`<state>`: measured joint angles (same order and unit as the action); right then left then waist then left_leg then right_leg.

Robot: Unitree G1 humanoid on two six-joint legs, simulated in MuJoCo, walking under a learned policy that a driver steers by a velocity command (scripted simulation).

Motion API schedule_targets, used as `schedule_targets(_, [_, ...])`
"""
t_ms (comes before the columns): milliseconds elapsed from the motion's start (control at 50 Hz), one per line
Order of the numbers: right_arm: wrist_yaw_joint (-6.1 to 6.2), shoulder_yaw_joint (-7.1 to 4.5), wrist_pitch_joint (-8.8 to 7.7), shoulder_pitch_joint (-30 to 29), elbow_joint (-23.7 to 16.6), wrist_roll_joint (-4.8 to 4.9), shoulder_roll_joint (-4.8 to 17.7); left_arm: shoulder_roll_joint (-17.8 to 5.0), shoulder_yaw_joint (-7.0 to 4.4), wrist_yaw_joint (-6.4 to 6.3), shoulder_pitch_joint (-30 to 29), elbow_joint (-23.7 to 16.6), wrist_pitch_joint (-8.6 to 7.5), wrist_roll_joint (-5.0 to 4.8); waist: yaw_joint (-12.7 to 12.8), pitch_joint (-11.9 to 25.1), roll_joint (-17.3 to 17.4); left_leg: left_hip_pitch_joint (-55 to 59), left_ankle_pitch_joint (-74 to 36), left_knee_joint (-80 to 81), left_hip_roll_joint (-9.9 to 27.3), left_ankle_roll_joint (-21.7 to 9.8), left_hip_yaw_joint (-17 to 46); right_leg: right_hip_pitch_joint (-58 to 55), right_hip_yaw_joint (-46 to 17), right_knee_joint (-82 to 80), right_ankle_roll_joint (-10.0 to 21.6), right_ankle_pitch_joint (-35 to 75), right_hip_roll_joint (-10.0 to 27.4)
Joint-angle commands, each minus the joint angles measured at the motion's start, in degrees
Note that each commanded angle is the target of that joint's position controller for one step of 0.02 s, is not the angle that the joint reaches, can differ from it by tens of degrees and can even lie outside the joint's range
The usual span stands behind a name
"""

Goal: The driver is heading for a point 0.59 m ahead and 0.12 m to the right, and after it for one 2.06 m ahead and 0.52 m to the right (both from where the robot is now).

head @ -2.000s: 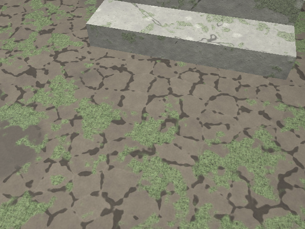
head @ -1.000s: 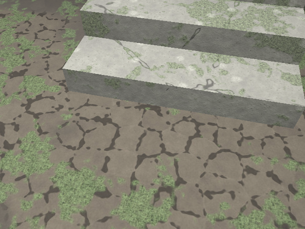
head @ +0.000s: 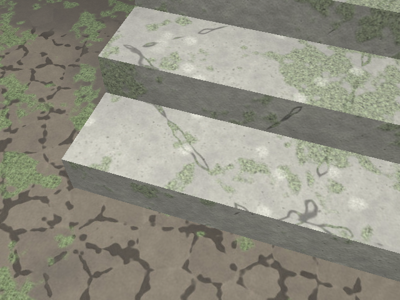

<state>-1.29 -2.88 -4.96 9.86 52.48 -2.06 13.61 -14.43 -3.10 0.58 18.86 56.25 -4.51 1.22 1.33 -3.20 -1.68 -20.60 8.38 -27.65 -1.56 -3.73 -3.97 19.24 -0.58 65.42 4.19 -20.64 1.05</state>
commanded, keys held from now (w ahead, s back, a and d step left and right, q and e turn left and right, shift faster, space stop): w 0.28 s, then no key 0.58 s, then w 0.14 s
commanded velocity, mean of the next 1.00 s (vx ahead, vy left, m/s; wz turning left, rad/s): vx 0.27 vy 0.00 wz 0.00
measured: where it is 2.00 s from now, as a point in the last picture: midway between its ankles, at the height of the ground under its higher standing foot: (228, 249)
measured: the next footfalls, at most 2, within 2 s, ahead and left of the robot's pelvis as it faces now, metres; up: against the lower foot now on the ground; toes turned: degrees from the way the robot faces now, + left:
right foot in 0.40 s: +0.35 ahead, -0.12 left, +0.00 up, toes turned -4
left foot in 0.74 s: +0.33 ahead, +0.09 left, +0.00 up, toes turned +1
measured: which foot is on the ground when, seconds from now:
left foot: down 0.00-0.40, up 0.42-0.72, down 0.74-1.00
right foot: up 0.00-0.38, down 0.40-1.00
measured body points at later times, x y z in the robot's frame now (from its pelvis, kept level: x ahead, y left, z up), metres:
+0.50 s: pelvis +0.23 -0.04 +0.00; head +0.26 -0.06 +0.45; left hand +0.37 +0.20 -0.12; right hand +0.22 -0.28 -0.16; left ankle +0.12 +0.08 -0.67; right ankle +0.31 -0.11 -0.73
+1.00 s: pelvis +0.29 -0.03 +0.01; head +0.28 -0.02 +0.46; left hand +0.30 +0.21 -0.15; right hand +0.31 -0.26 -0.15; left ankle +0.29 +0.09 -0.73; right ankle +0.31 -0.11 -0.73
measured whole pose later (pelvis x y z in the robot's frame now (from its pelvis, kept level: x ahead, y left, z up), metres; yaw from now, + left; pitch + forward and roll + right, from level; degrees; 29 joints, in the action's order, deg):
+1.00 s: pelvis +0.29 -0.03 +0.01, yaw +0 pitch -2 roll +0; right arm 1.6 -0.6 -1.3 15.1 64.3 -0.9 9.9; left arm -10.4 -0.7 -1.4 16.2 62.9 -1.2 0.9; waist 0.3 0.1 -0.3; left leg -9.1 14.7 -24.7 0.3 -0.8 -0.4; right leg 10.7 4.4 24.4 3.0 -13.8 -1.3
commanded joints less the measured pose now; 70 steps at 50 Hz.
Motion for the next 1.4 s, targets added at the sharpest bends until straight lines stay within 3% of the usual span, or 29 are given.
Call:
schedule_targets(20, [0.26, -0.79, -0.74, 5.7, 0.2, 0.72, 4.5, -2.6, -0.38, 0.66, 3.1, -2.2, 0.8, 1.14, -0.1, 5.8, 6.3, 12.1, -10.7, 15.7, 14.9, -7.7, 16.4, 7.9, -1.6, -0.3, -0.1, 3.1, 3.9])
schedule_targets(160, [0.55, -0.89, -1.21, 11.6, 3.2, 1.4, 5.9, -1.6, 0.55, 1.58, -9.9, -6.3, 1.65, 0.81, -1.7, -0.7, 5.7, 12.0, -4.4, 22.8, 12.9, -8.7, 10.7, 14.3, 1.7, -17.9, -3.0, 14.0, 5.7])
schedule_targets(280, [0.87, -0.78, -1.1, 16.5, 5.7, 1.12, 6.4, -1.2, 1.04, 1.39, -18.3, -8.6, 1.05, 0.19, -4.2, -1.9, 5.9, 17.8, -11.1, 19.9, 13.4, -7.8, 8.1, 11.5, 4.1, -30.8, -2.5, 16.7, 3.2])
schedule_targets(340, [1.32, -0.72, -0.7, 15.5, 6.5, 0.6, 6.5, -1.4, 0.85, 0.63, -15.6, -7.6, -0.01, 0.44, -2.8, -1.0, 5.9, 20.6, -29.6, 11.7, 13.7, -5.7, 6.8, 5.9, 4.6, -34.6, -1.0, 13.4, 0.8])
schedule_targets(380, [1.72, -0.22, -0.62, 14.2, 6.8, 1.46, 5.6, -2.5, 0.12, -0.44, -4.4, -3.3, -1.42, 1.35, 1.7, 4.5, 3.7, 19.6, -36.9, -1.7, 9.9, -2.8, 4.6, -8.3, 5.4, -42.7, 0.6, 20.8, -1.3])
schedule_targets(400, [2.12, 0.49, -0.91, 14.1, 5.6, 1.98, 4.2, -6.2, -0.72, -1.13, 2.6, -1.7, -2.25, 2.46, 3.7, 10.1, 0.7, 12.3, -23.8, -11.7, 7.4, -0.9, 3.3, -20.2, -1.4, -40.7, 2.2, 36.8, 6.8])
schedule_targets(420, [2.37, 1.9, -0.61, 22.3, 6.0, 4.35, -1.4, -12.2, -2.33, -1.22, 6.8, -1.1, -1.7, 2.48, 2.3, 17.9, -12.5, -2.7, 10.3, -30.7, -0.6, 1.5, -1.6, -35.6, -18.6, -38.8, 12.5, 59.3, 23.3])
schedule_targets(440, [2.99, 0.4, 0.29, 19.9, 7.2, 2.84, 3.8, -9.6, -1.93, -0.8, 6.3, -0.9, -0.96, -0.44, 2.5, 19.5, -7.3, -3.2, 25.6, -36.6, -1.8, 1.6, 3.8, -31.1, -21.1, -41.3, 14.4, 68.0, 24.0])
schedule_targets(480, [2.69, 0.49, 1.04, 14.3, 6.8, 1.02, 1.8, -3.7, -0.01, -0.86, -3.6, -2.4, -0.93, -0.92, -1.1, 8.8, -2.8, -4.4, 21.1, -35.3, 2.3, 1.6, 6.8, -19.2, -11.1, -44.8, 11.0, 60.9, 18.4])
schedule_targets(520, [2.25, 0.67, 2.28, 13.3, 7.3, 0.19, 0.6, -0.2, 1.52, -1.73, -7.6, -2.3, -0.88, -0.99, -3.8, 5.3, -3.4, 1.2, 16.1, -28.2, 4.4, 2.7, 6.7, -10.8, -4.9, -48.4, 7.6, 56.1, 13.7])
schedule_targets(620, [2.87, 1.35, 4.44, 11.8, 9.0, 0.56, -0.8, -2.6, 1.96, -1.91, -6.2, 0.2, -0.83, -0.34, -4.4, 8.3, -4.1, 8.8, 12.5, -13.6, 3.1, 4.2, 3.8, -8.7, -0.8, -48.2, 7.2, 50.6, 11.1])
schedule_targets(680, [3.3, 1.55, 5.4, 9.2, 9.5, 0.77, 0.2, -2.9, 2.0, -1.96, -5.9, 1.1, 0.51, -0.38, -3.4, 6.9, -5.0, 12.2, 8.7, -6.7, 3.3, 3.9, 3.0, -4.9, -3.0, -50.5, 6.1, 26.0, 10.8])
schedule_targets(740, [3.35, 2.04, 4.9, 7.2, 9.8, 0.01, 1.2, -2.0, 2.2, -1.91, -5.9, 1.8, 1.69, -0.88, -3.5, 2.0, -0.5, 18.3, -1.6, 6.1, 6.7, 2.8, 6.7, 2.4, -4.8, -52.3, 0.8, 0.3, 8.1])
schedule_targets(760, [3.46, 2.11, 4.25, 6.9, 9.4, -0.28, 2.7, -1.6, 2.17, -1.8, -5.1, 1.8, 1.93, -0.79, -2.4, 0.8, 1.4, 17.9, -2.4, 8.7, 10.4, 2.3, 10.3, 2.6, -4.3, -51.1, -0.8, -0.7, 6.4])
schedule_targets(780, [3.34, 1.67, 4.11, 4.9, 10.2, 1.17, 4.4, 1.1, 2.47, -1.78, -0.7, 3.2, 2.65, -1.35, 0.6, -1.4, 9.0, 8.4, 4.2, 9.4, 10.1, 1.0, 11.3, -3.7, -1.3, -51.6, -1.7, 3.4, 3.0])
schedule_targets(840, [2.96, 2.3, 3.21, 4.6, 10.7, 1.56, 1.0, -0.8, 2.09, -2.3, -0.5, 5.1, 2.89, -0.61, -0.4, -1.2, 6.0, 6.1, 3.3, 11.3, 7.9, 2.6, 9.3, -11.1, -2.0, -49.1, -1.7, 10.7, 4.2])
schedule_targets(860, [3.48, -0.04, 3.51, 0.0, 9.0, 2.72, 7.4, -5.9, 0.51, -2.67, -5.5, 3.4, 3.06, -1.03, -0.6, -2.9, 4.5, 5.2, 4.5, 8.1, 4.6, 2.7, 5.6, -7.5, 1.1, -48.0, -1.5, 6.4, 0.9])
schedule_targets(880, [3.3, 2.42, 3.24, 6.2, 10.8, 1.27, 0.0, -0.3, 2.09, -2.41, -1.2, 5.1, 2.82, -0.33, -1.2, 2.6, 3.8, 9.4, 5.1, 11.5, 7.5, 2.2, 8.9, -10.0, -2.0, -50.1, -1.4, 6.1, 4.2])
schedule_targets(900, [3.24, 2.56, 3.25, 7.3, 11.7, 1.13, -1.2, 1.3, 2.34, -2.33, -0.7, 5.8, 2.85, -0.58, -1.1, 0.3, 3.9, 8.8, 8.2, 11.5, 6.8, 2.1, 8.5, -9.5, -1.5, -50.0, -1.6, 3.9, 3.3])
schedule_targets(940, [3.21, 1.59, 3.33, 7.0, 11.3, 1.07, 1.8, -0.5, 1.67, -2.23, -1.3, 5.7, 2.95, -0.43, -1.2, -1.2, 3.6, 7.1, 17.5, 10.5, 5.5, 0.7, 8.3, -7.6, -0.5, -47.7, -1.0, -3.9, 1.7])
schedule_targets(1000, [2.83, 1.01, 3.31, 7.1, 10.2, 1.3, 2.7, 0.2, 1.65, -1.72, -1.5, 4.8, 2.89, -0.1, -1.3, -4.8, 4.2, 4.4, 27.3, 12.2, 6.3, -1.8, 11.2, -3.6, -0.2, -45.3, 0.1, -10.8, 0.5])
schedule_targets(1120, [2.3, -0.55, 2.11, 8.1, 9.2, 1.9, 4.9, 1.7, 1.62, -0.88, -0.5, 2.8, 0.35, 0.6, -0.7, -4.8, 7.9, 8.2, 25.0, 15.5, 12.3, -6.2, 20.2, -2.9, 2.3, -38.4, 1.0, -2.3, -1.3])
schedule_targets(1160, [2.1, -0.36, 1.64, 3.7, 7.2, 2.08, 3.1, 1.2, 1.35, -1.1, 4.5, 3.9, -0.65, 0.28, 2.1, -5.0, 4.1, 3.5, 16.1, 9.8, 9.1, -4.8, 14.9, -10.4, -1.4, -43.6, 2.3, -2.0, 0.4])
schedule_targets(1200, [1.64, 0.53, 0.47, -0.9, 3.6, 1.2, -0.6, -5.9, -0.94, -1.78, 13.4, 6.8, -1.07, -0.48, 4.8, -4.0, -12.3, -11.2, 11.7, -9.8, -0.5, -0.5, 1.2, -25.5, -20.2, -54.6, 7.2, 4.1, 12.0])
schedule_targets(1220, [1.66, 0.1, 0.31, -3.0, 2.6, 0.09, 1.8, -6.0, -1.17, -1.77, 16.8, 7.8, -1.05, 0.32, 5.7, -4.8, -11.4, -20.1, 20.4, -19.5, -0.1, -0.6, 0.4, -30.7, -26.0, -54.8, 10.7, 16.4, 18.6])
schedule_targets(1240, [1.59, -0.19, 0.44, -3.3, 2.7, -0.34, 2.0, -4.2, -0.82, -1.77, 16.6, 7.8, -1.2, 1.09, 4.5, -3.9, -4.4, -22.8, 20.8, -26.0, 2.1, -1.0, 2.8, -31.7, -24.3, -53.5, 11.7, 22.4, 19.5])
schedule_targets(1280, [0.76, -0.35, 0.24, -2.9, 2.6, 0.19, 0.9, -2.4, -0.26, -1.75, 12.0, 6.3, -1.11, 1.23, 1.3, -1.6, -0.5, -21.5, 15.1, -28.2, 4.8, -0.9, 4.0, -28.8, -19.1, -53.8, 10.1, 23.2, 16.6])
schedule_targets(1340, [-0.15, -0.01, 0.48, -4.8, 1.2, 0.15, -0.4, -1.9, 0.04, -1.88, 7.7, 5.0, -1.46, -0.22, -0.4, -1.9, -2.3, -15.7, 7.9, -21.4, 3.3, 1.9, 1.4, -21.5, -12.2, -54.9, 8.2, 29.6, 11.0])
schedule_targets(1400, [0.54, 0.79, 0.79, -7.7, -0.7, 1.01, -1.7, -3.2, -0.13, -1.97, 4.9, 3.9, -1.4, -0.46, -1.3, -0.4, -4.7, -4.8, 4.5, -10.1, 0.2, 3.2, -1.2, -14.5, -7.3, -50.9, 6.4, 42.9, 7.7])
Keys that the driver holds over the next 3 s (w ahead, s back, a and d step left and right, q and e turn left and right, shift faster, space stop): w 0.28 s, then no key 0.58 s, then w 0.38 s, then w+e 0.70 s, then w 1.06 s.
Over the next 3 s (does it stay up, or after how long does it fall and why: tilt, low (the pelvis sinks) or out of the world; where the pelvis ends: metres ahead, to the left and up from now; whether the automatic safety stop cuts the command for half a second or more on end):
stays up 1.18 -0.39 0.35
